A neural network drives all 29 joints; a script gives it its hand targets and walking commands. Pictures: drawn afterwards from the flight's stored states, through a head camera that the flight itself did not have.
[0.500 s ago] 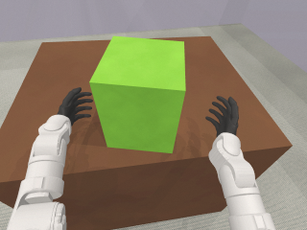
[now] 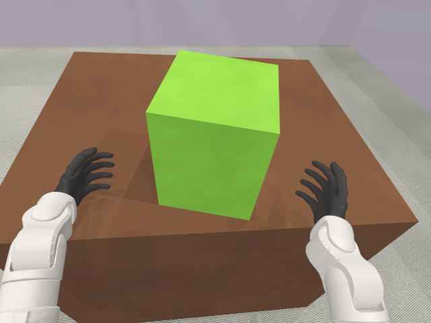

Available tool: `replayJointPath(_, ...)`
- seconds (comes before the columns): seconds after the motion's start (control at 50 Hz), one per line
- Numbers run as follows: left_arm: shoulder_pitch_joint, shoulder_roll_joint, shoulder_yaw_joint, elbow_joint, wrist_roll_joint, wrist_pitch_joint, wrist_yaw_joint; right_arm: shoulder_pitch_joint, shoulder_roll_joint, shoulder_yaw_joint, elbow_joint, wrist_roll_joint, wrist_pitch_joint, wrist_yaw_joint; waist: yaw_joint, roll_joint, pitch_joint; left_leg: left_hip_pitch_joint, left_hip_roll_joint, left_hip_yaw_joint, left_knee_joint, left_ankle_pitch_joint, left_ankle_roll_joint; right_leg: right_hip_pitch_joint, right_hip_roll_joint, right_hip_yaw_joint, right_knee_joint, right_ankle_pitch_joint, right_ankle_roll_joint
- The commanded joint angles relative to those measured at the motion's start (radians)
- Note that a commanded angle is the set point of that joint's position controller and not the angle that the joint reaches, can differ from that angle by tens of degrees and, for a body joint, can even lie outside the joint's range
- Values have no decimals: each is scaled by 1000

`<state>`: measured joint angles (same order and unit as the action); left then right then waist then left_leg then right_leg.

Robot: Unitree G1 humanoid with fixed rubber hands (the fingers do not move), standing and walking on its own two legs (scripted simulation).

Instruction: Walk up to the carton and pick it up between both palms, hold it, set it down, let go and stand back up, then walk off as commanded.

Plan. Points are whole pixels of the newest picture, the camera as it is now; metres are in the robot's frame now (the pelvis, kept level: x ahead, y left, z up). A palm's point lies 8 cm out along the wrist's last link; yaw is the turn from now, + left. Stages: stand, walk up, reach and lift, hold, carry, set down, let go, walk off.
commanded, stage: set down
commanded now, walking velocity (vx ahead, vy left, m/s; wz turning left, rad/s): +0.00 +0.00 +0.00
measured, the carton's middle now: (215, 138) +0.45 +0.00 +0.10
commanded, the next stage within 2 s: none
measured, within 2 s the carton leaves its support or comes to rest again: neither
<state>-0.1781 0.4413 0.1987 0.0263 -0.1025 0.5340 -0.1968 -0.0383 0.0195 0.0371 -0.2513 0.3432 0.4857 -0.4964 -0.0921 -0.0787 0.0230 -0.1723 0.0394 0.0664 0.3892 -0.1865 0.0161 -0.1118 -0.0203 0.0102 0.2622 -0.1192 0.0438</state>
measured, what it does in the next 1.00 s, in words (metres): stands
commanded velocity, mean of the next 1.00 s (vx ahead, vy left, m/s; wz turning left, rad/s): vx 0.00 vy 0.00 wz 0.00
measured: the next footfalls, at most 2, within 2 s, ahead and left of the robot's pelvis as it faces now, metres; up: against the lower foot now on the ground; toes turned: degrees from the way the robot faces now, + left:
none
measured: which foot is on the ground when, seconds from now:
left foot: down 0.00-1.00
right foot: down 0.00-1.00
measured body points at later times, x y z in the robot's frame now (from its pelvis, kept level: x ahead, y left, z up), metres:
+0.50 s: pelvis +0.01 +0.00 +0.00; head +0.02 +0.04 +0.45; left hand +0.24 +0.26 +0.05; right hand +0.20 -0.17 +0.09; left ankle +0.02 +0.11 -0.75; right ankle +0.02 -0.15 -0.75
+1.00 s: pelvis +0.03 +0.00 +0.00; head +0.05 +0.03 +0.45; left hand +0.24 +0.26 +0.05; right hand +0.22 -0.17 +0.06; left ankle +0.02 +0.11 -0.75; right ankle +0.02 -0.15 -0.75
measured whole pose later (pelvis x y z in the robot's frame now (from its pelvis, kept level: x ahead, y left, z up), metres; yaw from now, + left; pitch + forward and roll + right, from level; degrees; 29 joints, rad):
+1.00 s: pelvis +0.03 +0.00 +0.00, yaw +0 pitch +0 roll -1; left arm 0.38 0.46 0.16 -0.28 -0.20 0.31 -0.21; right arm 0.48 0.01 0.10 -0.49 0.21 0.39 -0.36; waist -0.01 -0.04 0.04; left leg -0.16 0.04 0.07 0.40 -0.24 0.01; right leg -0.11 -0.02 0.01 0.28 -0.17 0.04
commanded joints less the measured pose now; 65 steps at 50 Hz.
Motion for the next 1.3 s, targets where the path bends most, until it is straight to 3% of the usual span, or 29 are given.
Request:
replayJointPath(0.0, -73, 204, 70, -347, -100, -6, -22, 102, -67, 135, -299, -7, -29, -1, 118, 157, -120, 232, -20, 20, -47, 147, -46, 104, 26, -33, -4, 103, -49)
replayJointPath(0.2, 217, 225, 67, -509, -145, -108, -20, 381, -48, 179, -489, -46, -72, 31, 156, 185, -77, 209, -9, -1, -40, 131, -41, 64, 9, -19, -8, 70, -67)
replayJointPath(0.4, 407, 240, 43, -545, -179, -222, -13, 580, -2, 180, -540, -79, -83, 57, 184, 177, -14, 181, 3, -16, -55, 59, -15, 45, -4, 0, -30, -5, -89)
replayJointPath(0.52, 411, 257, 34, -529, -206, -261, -3, 574, 9, 156, -536, -104, -83, 78, 181, 187, 0, 87, 15, -21, -88, -71, 11, 69, -11, 3, 1, -81, -90)
replayJointPath(0.66, 431, 232, 26, -480, -193, -259, 3, 584, -7, 128, -463, -118, -72, 98, 154, 181, 24, 32, 30, -29, -113, -137, 16, 108, -10, 3, 30, -94, -87)
replayJointPath(0.84, 498, 185, 33, -423, -142, -253, -9, 622, -56, 122, -362, -133, -97, 127, 162, 187, 40, 78, 23, -34, -86, 0, -15, 82, -2, 13, 23, -24, -90)
replayJointPath(1.06, 615, 150, 13, -401, -116, -332, 0, 695, -104, 111, -275, -148, -256, 175, 168, 171, -15, 185, 1, -31, -17, 325, -54, 47, 16, 11, 3, 162, -83)
replayJointPath(1.28, 664, 122, -6, -302, -93, -378, 16, 669, -111, 79, -160, -167, -364, 210, 178, 176, 8, 166, -5, -23, -38, 325, -56, 55, 23, -6, -3, 138, -80)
